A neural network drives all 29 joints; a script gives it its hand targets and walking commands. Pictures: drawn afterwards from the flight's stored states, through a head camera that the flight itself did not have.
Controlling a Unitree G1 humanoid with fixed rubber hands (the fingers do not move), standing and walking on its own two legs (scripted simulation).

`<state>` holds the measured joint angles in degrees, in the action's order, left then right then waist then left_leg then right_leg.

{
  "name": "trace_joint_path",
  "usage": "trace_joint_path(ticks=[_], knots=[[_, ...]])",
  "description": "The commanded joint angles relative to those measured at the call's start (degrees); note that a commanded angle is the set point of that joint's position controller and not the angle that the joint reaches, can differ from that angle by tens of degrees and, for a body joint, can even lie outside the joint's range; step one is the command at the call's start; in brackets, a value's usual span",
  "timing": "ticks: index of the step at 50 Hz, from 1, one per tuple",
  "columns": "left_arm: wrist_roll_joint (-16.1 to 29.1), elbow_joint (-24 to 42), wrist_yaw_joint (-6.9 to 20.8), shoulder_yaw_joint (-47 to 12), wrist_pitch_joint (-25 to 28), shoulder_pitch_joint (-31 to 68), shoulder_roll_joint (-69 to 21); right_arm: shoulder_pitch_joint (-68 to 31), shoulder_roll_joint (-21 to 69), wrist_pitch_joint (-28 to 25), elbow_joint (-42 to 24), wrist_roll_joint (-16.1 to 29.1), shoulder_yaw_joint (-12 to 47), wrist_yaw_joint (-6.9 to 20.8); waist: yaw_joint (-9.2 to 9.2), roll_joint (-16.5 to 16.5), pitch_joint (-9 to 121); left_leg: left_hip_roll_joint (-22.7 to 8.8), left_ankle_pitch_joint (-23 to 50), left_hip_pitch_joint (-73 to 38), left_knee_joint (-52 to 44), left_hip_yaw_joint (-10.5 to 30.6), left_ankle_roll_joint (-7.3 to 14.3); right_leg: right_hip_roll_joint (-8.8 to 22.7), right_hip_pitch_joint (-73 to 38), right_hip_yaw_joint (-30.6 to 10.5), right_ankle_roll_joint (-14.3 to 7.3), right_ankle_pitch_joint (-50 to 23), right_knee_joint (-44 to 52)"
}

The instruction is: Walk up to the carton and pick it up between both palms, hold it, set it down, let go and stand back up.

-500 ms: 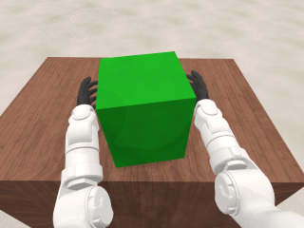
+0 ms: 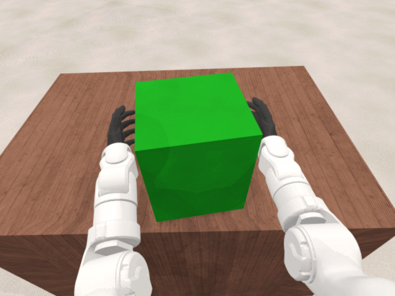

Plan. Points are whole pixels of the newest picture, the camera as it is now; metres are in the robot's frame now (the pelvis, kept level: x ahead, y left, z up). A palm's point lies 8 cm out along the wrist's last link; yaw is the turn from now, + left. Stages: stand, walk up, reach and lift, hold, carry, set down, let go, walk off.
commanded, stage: set down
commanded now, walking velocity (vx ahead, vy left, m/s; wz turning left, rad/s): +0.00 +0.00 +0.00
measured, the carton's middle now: (193, 149) +0.42 +0.03 +0.07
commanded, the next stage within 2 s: none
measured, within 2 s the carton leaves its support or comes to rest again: rests again in 1.12 s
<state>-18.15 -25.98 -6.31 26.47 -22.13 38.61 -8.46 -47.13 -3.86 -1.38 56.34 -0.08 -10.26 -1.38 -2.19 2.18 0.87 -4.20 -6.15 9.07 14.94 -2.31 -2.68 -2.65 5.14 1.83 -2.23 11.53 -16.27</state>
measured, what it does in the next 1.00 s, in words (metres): stands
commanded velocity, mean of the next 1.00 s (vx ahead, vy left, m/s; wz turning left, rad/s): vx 0.00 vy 0.00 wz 0.00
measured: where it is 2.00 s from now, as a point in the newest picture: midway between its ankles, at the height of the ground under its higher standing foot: outside the picture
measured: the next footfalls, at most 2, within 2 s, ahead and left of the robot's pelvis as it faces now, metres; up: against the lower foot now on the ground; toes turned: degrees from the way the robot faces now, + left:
none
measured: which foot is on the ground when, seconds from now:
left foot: down 0.00-1.00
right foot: down 0.00-1.00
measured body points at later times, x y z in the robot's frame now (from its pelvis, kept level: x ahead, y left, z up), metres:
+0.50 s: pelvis +0.00 +0.00 +0.00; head +0.02 +0.01 +0.45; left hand +0.39 +0.20 +0.10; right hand +0.44 -0.09 +0.11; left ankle +0.02 +0.16 -0.75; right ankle -0.03 -0.08 -0.75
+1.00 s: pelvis +0.00 +0.00 +0.00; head +0.02 +0.02 +0.45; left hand +0.38 +0.20 +0.09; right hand +0.43 -0.09 +0.11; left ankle +0.02 +0.16 -0.75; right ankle -0.03 -0.08 -0.75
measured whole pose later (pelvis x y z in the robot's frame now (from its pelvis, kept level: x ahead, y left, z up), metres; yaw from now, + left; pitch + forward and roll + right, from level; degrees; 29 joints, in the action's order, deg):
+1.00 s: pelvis +0.00 +0.00 +0.00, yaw +0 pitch +2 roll +1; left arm -20.2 -31.3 -2.9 34.3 -9.4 37.7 -10.0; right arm -47.1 1.2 -6.4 58.0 -12.6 -22.3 1.0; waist -4.0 -3.4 0.3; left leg -3.7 -4.8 10.4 13.2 -3.4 -2.7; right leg -1.9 7.9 1.8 -2.4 11.8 -17.5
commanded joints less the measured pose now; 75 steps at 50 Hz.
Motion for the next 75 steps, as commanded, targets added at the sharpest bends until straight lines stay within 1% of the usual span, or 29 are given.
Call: trace_joint_path(ticks=[1,2,3,6,13,17,19,22,23,26,31,32,33,34,35,36,40,41,44,46,48,51,52,55,59,63,68,70,75], knots=[[-0.1,-3.9,9.0,-8.0,7.1,37.8,-18.0,-45.9,32.7,-3.7,-11.7,-3.8,11.5,7.5,-10.48,-11.8,27.0,5.0,3.6,4.4,-3.5,-5.6,4.9,4.9,-13.3,-0.4,10.3,-35.7,-4.4],[-2.1,-3.9,8.9,-5.6,7.4,35.1,-17.3,-46.5,33.7,-3.9,-13.5,-3.4,13.1,7.9,-13.85,-11.1,27.5,5.0,3.9,5.2,-4.0,-5.9,5.4,5.5,-14.3,-1.8,10.8,-36.2,-4.3],[-2.0,-4.6,8.9,-5.7,7.9,37.0,-17.3,-44.7,32.9,-3.8,-11.3,-4.2,10.9,8.0,-11.66,-11.2,24.6,5.0,2.5,5.6,-4.4,-5.7,5.4,5.3,-12.8,-1.0,10.8,-34.8,-4.4],[-2.9,-1.0,8.6,-10.2,8.6,38.7,-19.8,-38.8,31.9,-3.5,-5.3,-5.6,6.2,8.6,-7.58,-2.6,25.8,4.4,7.0,0.6,-2.7,-5.5,3.8,3.8,-8.6,0.9,8.5,-27.4,-3.5],[-2.8,1.8,5.2,-16.8,10.9,41.2,-23.4,-39.0,28.3,-5.1,-0.9,-9.0,0.2,10.3,-6.43,5.3,32.7,2.7,22.1,-14.1,3.9,-5.4,0.2,0.1,7.6,4.1,3.5,-14.8,0.6],[-3.2,0.2,4.2,-16.7,10.8,37.1,-22.3,-34.8,27.9,-5.0,0.9,-10.9,-0.3,9.9,-5.42,3.7,31.2,2.1,24.5,-15.6,5.1,-4.9,0.1,-0.5,8.8,4.5,2.5,-12.7,2.0],[-1.8,2.6,3.6,-18.5,11.1,34.9,-24.2,-34.7,27.9,-6.4,-1.3,-10.4,1.7,9.9,-5.69,3.5,34.9,1.8,32.6,-19.6,7.3,-4.6,-0.6,-1.0,9.6,4.6,2.2,-19.0,1.4],[-3.5,0.7,4.4,-16.8,10.2,31.8,-24.4,-32.2,28.1,-5.9,1.2,-11.0,1.0,10.0,-6.09,1.9,29.8,2.0,29.3,-17.6,5.6,-4.8,0.0,-0.8,7.7,4.4,2.1,-16.0,1.9],[-2.5,-1.6,5.0,-15.1,10.6,31.6,-23.0,-35.1,28.9,-6.1,-1.9,-12.0,1.4,9.8,-7.81,-1.8,30.6,2.0,26.3,-15.7,5.3,-5.5,1.3,-0.4,6.8,3.7,2.8,-16.9,1.9],[-2.6,-1.9,5.6,-13.8,12.5,31.9,-22.2,-33.0,30.1,-6.1,-1.3,-11.9,3.7,9.6,-7.26,-3.5,29.3,2.7,24.4,-9.5,4.2,-5.8,1.9,0.8,1.6,2.6,4.1,-24.1,-0.6],[-3.3,-5.7,7.4,-8.0,15.2,29.1,-21.9,-36.0,34.0,-8.9,-5.6,-12.5,8.1,9.3,-11.92,-9.7,28.8,3.8,15.2,1.8,-0.2,-6.6,4.0,3.7,-9.1,0.8,7.8,-39.3,-4.7],[-2.7,-7.7,8.0,-7.4,15.7,30.3,-19.7,-35.9,32.9,-8.6,-5.0,-13.9,6.5,9.0,-10.36,-10.9,27.3,4.1,10.5,4.8,-1.0,-6.8,4.8,5.1,-11.0,0.2,8.7,-39.8,-5.0],[-3.3,-8.4,8.5,-8.2,15.4,29.4,-21.5,-35.8,33.0,-8.5,-5.6,-13.5,6.5,9.0,-9.27,-10.1,26.2,3.8,9.1,5.9,-2.2,-5.8,4.0,5.1,-10.8,0.5,9.1,-40.3,-5.3],[-3.4,-7.8,8.4,-6.7,15.6,30.4,-20.5,-37.7,33.6,-8.8,-6.5,-14.0,6.2,9.2,-11.08,-10.2,26.7,4.0,8.9,5.7,-2.4,-6.9,4.6,4.7,-10.6,0.5,8.9,-40.1,-5.4],[-3.3,-7.9,8.9,-7.3,15.8,29.6,-20.6,-35.3,32.1,-9.1,-5.0,-14.6,4.8,8.8,-8.79,-9.8,26.7,3.7,9.7,5.0,-1.9,-6.3,4.4,4.7,-11.2,1.2,9.2,-41.1,-5.3],[-3.6,-8.8,9.0,-6.3,15.6,29.8,-20.5,-37.0,32.7,-9.2,-6.1,-14.5,4.7,9.1,-10.93,-9.7,26.5,3.7,9.4,6.2,-2.6,-6.8,4.2,5.0,-11.2,0.9,9.1,-41.9,-5.5],[-6.5,-8.8,9.0,-5.2,15.5,29.0,-20.3,-31.5,33.8,-7.8,-2.7,-13.8,4.3,9.4,-9.84,-6.6,23.1,4.2,6.8,8.1,-3.1,-7.0,4.2,5.5,-12.7,-0.2,9.2,-38.4,-5.7],[-6.1,-8.6,8.5,-4.8,15.5,29.5,-20.4,-33.6,33.1,-8.5,-4.7,-13.8,3.8,10.1,-11.13,-6.3,25.1,3.8,7.4,6.7,-3.2,-6.9,4.3,5.3,-10.8,0.9,9.2,-36.0,-5.4],[-6.4,-5.8,7.2,-8.5,15.0,29.7,-21.8,-31.6,29.1,-7.5,-0.2,-13.7,0.4,10.9,-8.54,-1.0,22.2,3.0,14.5,0.4,-0.5,-7.1,2.9,2.7,-3.6,2.4,6.0,-25.3,-3.0],[-5.5,-7.7,7.2,-9.3,14.3,28.6,-21.5,-30.6,29.3,-7.1,0.2,-14.4,-1.1,10.9,-7.45,-1.3,23.1,2.7,14.7,-2.2,0.9,-7.0,3.0,1.4,-0.5,2.6,4.6,-18.0,-0.8],[-6.2,-4.1,6.1,-10.1,14.7,28.9,-23.2,-31.1,30.0,-7.8,-0.8,-13.5,-1.7,11.3,-8.15,1.3,25.7,2.4,19.5,-6.6,2.6,-6.6,1.9,1.1,3.9,3.2,3.4,-14.2,-0.2],[-6.6,-6.4,6.2,-8.8,12.9,26.6,-21.4,-29.7,29.2,-6.5,-1.5,-15.0,-2.7,11.3,-9.27,-0.3,22.7,2.1,17.3,-8.3,2.4,-6.4,2.7,1.2,6.7,3.0,3.2,-11.2,1.1],[-6.3,-4.4,5.9,-10.7,13.6,28.3,-22.0,-29.7,29.0,-6.6,-1.5,-15.1,-1.9,11.4,-7.63,1.9,25.2,2.5,17.6,-8.2,2.1,-6.3,1.9,0.9,5.8,3.4,2.9,-10.4,1.0],[-6.9,-4.9,5.6,-8.2,13.4,25.5,-20.9,-26.5,28.6,-5.9,0.5,-15.2,-3.3,11.5,-7.64,-0.8,24.7,2.1,19.4,-9.8,3.1,-6.1,2.2,0.5,7.6,3.6,2.6,-11.2,1.6],[-6.8,-5.6,6.3,-7.0,14.0,25.7,-20.6,-28.7,30.1,-6.6,-2.1,-14.8,-0.3,11.7,-10.52,-2.8,23.1,2.9,18.9,-5.2,2.5,-7.6,3.2,1.0,2.2,2.5,3.2,-12.9,0.3],[-6.7,-9.2,8.2,-3.9,14.3,23.5,-20.1,-26.7,30.1,-5.4,-2.0,-16.9,-1.3,11.9,-9.07,-7.2,18.5,3.0,13.0,-0.2,0.2,-7.4,4.5,2.5,-3.0,1.3,5.1,-18.2,-0.8],[-7.7,-11.0,8.8,-1.3,15.7,21.6,-20.1,-28.7,32.5,-7.1,-5.3,-16.1,3.0,11.4,-12.67,-10.3,19.1,4.0,10.5,3.8,-1.4,-8.1,5.2,3.8,-7.2,-0.5,7.0,-27.2,-2.5],[-8.5,-10.9,9.2,-1.2,16.1,21.6,-19.3,-27.8,32.6,-7.5,-4.3,-16.9,2.0,11.2,-10.87,-8.8,18.4,3.9,9.9,5.4,-1.5,-7.6,5.2,4.4,-9.9,-0.4,7.5,-31.7,-3.9],[-7.7,-9.5,7.9,-4.2,16.5,23.3,-20.0,-26.7,31.2,-7.8,-3.0,-16.4,-0.6,12.2,-10.11,-5.1,21.2,3.4,15.1,1.6,0.3,-7.7,4.3,2.2,-4.7,1.0,5.3,-22.2,-2.7]])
